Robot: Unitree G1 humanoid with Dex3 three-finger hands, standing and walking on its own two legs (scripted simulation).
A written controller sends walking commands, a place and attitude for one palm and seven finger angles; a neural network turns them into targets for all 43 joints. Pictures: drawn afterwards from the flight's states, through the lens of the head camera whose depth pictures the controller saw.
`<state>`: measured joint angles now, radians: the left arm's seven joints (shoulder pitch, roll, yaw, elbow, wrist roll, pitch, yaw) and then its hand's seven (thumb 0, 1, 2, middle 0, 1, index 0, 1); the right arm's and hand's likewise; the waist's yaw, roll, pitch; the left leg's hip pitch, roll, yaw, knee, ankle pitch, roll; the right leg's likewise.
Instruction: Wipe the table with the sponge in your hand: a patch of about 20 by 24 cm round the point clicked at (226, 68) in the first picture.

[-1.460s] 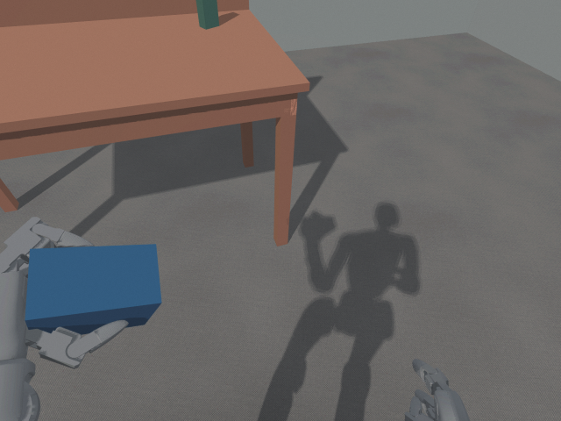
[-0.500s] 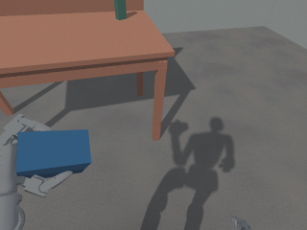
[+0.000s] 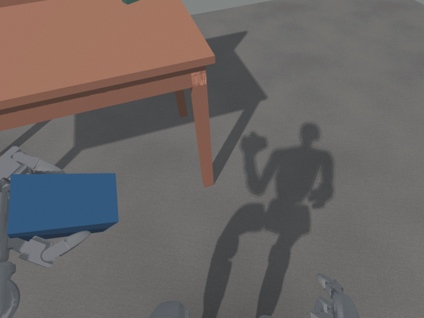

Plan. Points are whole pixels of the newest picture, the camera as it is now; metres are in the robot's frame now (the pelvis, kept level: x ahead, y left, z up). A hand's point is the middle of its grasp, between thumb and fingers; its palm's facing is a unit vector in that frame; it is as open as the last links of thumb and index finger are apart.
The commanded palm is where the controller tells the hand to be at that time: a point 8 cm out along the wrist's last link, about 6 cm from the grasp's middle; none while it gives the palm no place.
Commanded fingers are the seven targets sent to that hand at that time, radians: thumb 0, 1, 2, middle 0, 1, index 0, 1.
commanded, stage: walk to a spot facing it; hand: left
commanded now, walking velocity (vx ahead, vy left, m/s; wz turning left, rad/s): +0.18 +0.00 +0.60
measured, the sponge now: (79, 206) +0.24 +0.19 +0.16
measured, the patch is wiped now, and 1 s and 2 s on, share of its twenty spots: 0.00 0.00 0.00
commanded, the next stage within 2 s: turn to face it in 0.12 s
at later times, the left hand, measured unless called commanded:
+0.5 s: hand (48, 173) +0.27 +0.23 +0.19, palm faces +0.53 -0.75 -0.40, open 10.8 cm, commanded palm +0.22 +0.26 +0.19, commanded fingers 0.00 0.10 1.30 -1.20 -1.60 -1.20 -1.60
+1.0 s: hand (122, 157) +0.31 +0.14 +0.18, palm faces +0.33 -0.82 -0.46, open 10.8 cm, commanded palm +0.26 +0.19 +0.19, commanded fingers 0.00 0.10 1.30 -1.20 -1.60 -1.20 -1.60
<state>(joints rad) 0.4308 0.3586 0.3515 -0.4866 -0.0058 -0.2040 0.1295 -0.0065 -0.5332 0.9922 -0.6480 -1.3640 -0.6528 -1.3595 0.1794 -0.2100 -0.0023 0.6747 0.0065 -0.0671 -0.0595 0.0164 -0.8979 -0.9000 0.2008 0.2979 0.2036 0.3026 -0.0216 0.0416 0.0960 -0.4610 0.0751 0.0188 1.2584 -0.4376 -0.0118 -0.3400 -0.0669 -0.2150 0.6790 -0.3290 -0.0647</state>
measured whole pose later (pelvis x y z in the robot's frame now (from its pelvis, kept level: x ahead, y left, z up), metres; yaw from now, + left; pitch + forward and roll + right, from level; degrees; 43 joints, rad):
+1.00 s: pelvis +0.08 -0.08 +0.01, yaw -3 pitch -1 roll -1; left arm 0.48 0.38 0.36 -0.49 -0.01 -0.20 0.15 -0.01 -0.53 1.00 -0.65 -1.37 -0.66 -1.36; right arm 0.23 -0.22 -0.01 0.56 0.01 -0.10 -0.04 0.01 -0.90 -0.90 0.20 0.30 0.20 0.30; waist -0.01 0.02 0.04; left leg -0.27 0.15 0.15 0.61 -0.31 -0.05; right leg -0.26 0.02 -0.11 0.56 -0.28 -0.02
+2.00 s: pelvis +0.16 -0.07 +0.02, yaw -2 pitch +0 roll +1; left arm 0.47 0.34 0.35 -0.47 0.00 -0.24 0.14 -0.01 -0.54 1.00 -0.65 -1.37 -0.66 -1.36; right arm 0.19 -0.22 0.00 0.67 0.00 -0.07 -0.05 0.02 -0.90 -0.90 0.20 0.30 0.20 0.30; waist 0.00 0.00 0.08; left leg -0.48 0.07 0.07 1.01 -0.39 -0.02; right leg -0.25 -0.06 -0.15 0.55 -0.29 -0.04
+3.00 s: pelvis +0.38 -0.05 +0.01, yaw -4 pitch +1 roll +1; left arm 0.45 0.39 0.38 -0.53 -0.01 -0.22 0.15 -0.01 -0.54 1.00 -0.65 -1.37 -0.66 -1.36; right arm 0.16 -0.15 0.01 0.58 0.01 -0.10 -0.04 0.01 -0.90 -0.90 0.20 0.30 0.20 0.30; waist -0.01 -0.03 0.05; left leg -0.32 0.08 0.16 0.56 -0.25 0.00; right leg -0.44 -0.07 -0.10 1.01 -0.49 0.02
